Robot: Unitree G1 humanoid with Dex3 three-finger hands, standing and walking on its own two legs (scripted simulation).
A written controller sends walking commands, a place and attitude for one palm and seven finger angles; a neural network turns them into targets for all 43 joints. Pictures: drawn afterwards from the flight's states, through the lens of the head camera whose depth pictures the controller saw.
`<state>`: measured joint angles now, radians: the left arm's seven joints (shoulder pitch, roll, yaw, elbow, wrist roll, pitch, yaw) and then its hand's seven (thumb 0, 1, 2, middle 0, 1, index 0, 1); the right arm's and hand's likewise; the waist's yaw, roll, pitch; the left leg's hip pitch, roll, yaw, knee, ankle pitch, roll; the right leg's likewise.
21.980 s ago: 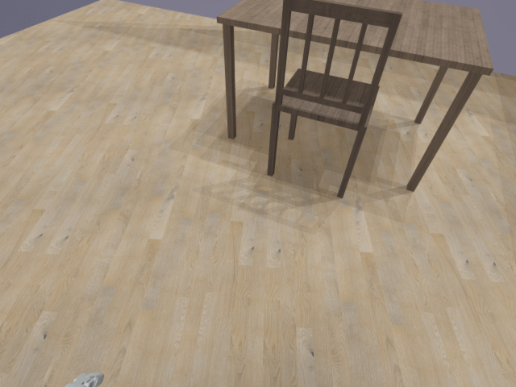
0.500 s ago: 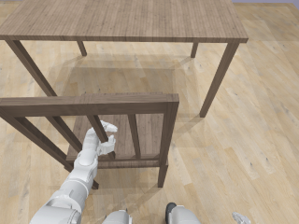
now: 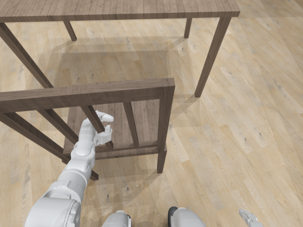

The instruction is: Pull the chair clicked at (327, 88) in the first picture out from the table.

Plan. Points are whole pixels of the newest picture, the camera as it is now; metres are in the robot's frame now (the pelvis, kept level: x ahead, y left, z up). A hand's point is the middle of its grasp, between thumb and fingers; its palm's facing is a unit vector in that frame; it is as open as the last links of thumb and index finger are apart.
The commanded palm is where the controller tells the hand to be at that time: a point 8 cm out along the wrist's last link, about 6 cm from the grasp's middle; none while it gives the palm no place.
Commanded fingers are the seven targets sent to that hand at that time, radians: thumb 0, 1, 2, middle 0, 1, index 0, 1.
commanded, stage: step backward, pulling the chair out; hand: left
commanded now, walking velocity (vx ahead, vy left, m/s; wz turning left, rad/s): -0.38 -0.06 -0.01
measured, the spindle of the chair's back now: (100, 129) +0.39 +0.15 -0.06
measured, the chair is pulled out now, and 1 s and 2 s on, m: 0.38 0.60 0.60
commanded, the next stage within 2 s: stop walking, hand still on the chair in 0.40 s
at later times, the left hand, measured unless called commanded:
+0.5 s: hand (101, 179) +0.24 +0.14 -0.06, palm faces +0.00 -0.98 -0.18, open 5.0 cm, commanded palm +0.22 +0.19 -0.05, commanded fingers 0.00 0.90 0.90 -0.50 -1.45 -0.50 -1.45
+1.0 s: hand (100, 216) +0.15 +0.13 -0.06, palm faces +0.01 -0.98 -0.18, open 5.0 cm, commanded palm +0.14 +0.18 -0.05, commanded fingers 0.00 0.90 0.90 -0.50 -1.45 -0.50 -1.45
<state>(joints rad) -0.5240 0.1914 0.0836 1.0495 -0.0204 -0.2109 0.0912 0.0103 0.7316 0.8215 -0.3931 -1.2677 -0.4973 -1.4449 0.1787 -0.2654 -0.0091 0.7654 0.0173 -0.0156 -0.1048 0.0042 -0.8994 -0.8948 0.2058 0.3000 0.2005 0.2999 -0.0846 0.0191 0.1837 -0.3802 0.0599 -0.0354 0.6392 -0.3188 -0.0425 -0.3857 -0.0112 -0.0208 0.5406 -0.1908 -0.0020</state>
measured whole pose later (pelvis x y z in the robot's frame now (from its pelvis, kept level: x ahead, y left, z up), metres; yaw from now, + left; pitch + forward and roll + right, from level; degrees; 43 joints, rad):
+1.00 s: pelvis -0.13 +0.00 +0.01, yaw -2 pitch -2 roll +0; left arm -0.20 0.12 0.01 0.95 -0.04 -0.17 0.09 0.03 0.73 0.84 -0.35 -1.27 -0.50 -1.44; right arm 0.27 -0.25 -0.01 0.74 0.03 0.01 -0.11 0.01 -0.90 -0.90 0.20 0.30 0.20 0.30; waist -0.04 0.04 0.03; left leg -0.15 0.05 0.06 0.46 -0.28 -0.02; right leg -0.25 0.00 -0.01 0.44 -0.17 0.00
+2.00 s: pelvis -0.12 +0.00 -0.01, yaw +1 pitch +7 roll +1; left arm -0.03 0.16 -0.01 0.49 -0.07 0.00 -0.01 0.00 -0.42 0.26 -0.34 -0.98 -0.34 -1.00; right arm 0.24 -0.26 0.00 0.62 0.04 -0.09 -0.05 0.01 -0.90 -0.90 0.20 0.30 0.20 0.30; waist -0.04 0.05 -0.05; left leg -0.44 0.02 0.02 0.70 -0.39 -0.02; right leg -0.53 -0.04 -0.04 0.70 -0.30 0.00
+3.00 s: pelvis -0.12 +0.01 -0.04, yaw +4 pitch +9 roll -1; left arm 0.46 0.21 -0.06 -0.07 -0.05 0.16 -0.02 -0.01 -0.53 0.20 -0.01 0.00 -0.01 0.00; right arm 0.24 -0.23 0.03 0.50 0.04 -0.16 -0.10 0.01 -0.90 -0.90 0.20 0.30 0.20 0.30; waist -0.03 0.05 -0.12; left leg -0.57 0.01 -0.03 0.91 -0.49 -0.01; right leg -0.63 -0.06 -0.08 0.88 -0.40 0.01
